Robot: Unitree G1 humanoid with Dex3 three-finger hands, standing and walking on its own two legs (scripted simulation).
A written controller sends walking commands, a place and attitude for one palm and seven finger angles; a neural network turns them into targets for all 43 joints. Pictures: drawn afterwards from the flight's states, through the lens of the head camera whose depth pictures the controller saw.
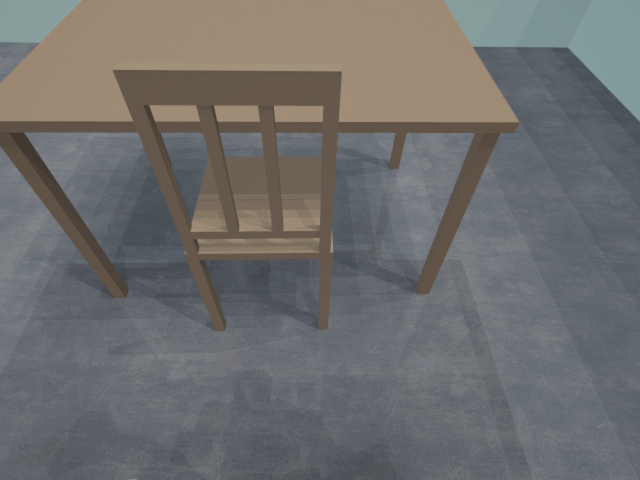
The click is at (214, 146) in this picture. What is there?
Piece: chair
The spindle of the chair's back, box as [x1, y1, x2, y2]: [196, 105, 238, 231]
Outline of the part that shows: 196,105 228,231 238,231 238,221 213,106 210,105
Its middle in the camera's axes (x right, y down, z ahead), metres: -0.21 -0.13 +0.81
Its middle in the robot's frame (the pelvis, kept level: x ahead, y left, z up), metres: +0.68 +0.25 -0.07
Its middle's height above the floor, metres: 0.69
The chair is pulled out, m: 0.00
